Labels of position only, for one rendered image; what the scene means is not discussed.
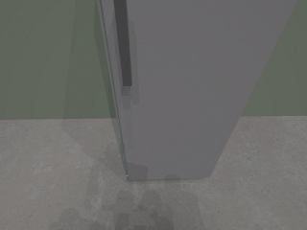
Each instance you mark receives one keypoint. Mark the handle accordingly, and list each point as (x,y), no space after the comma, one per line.
(123,35)

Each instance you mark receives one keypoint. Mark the fridge door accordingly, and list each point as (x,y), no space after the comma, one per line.
(194,65)

